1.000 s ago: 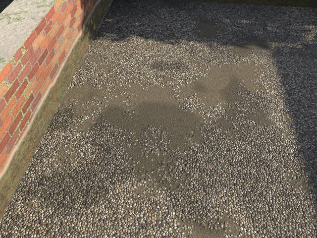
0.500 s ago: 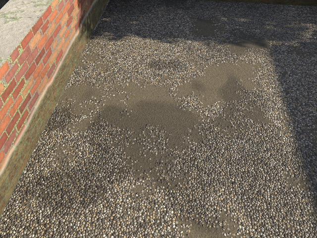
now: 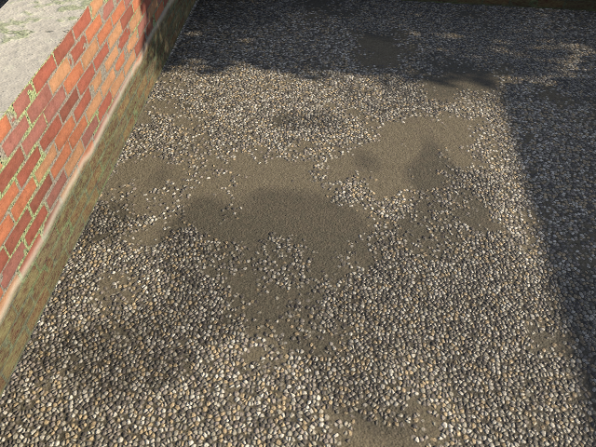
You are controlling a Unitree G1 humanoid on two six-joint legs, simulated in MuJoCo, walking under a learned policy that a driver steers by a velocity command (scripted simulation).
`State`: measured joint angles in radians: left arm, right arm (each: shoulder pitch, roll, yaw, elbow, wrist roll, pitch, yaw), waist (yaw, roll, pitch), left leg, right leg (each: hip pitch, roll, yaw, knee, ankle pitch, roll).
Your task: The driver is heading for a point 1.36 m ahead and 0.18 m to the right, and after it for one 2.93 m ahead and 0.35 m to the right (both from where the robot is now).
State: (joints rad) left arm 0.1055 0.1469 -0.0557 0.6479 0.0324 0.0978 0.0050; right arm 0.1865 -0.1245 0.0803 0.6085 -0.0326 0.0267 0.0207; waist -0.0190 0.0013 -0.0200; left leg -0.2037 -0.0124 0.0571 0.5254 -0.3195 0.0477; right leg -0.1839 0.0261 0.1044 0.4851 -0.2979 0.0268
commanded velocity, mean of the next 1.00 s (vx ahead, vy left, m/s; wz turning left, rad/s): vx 0.26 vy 0.00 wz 0.00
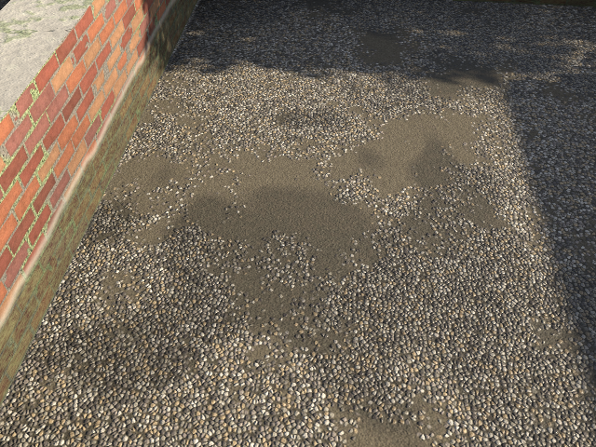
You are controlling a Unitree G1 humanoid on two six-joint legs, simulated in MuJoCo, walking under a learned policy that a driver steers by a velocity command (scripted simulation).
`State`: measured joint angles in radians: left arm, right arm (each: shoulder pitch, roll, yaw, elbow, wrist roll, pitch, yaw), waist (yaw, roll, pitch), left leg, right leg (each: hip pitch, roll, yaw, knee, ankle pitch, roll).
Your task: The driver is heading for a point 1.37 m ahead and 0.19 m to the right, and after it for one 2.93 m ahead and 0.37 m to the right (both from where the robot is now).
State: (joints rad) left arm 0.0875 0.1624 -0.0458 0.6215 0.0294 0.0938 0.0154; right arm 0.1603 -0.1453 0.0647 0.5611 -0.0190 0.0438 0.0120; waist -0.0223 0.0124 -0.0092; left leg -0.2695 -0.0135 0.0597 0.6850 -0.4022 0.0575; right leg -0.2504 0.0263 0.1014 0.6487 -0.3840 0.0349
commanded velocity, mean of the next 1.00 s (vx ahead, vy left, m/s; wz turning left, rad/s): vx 0.49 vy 0.00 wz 0.00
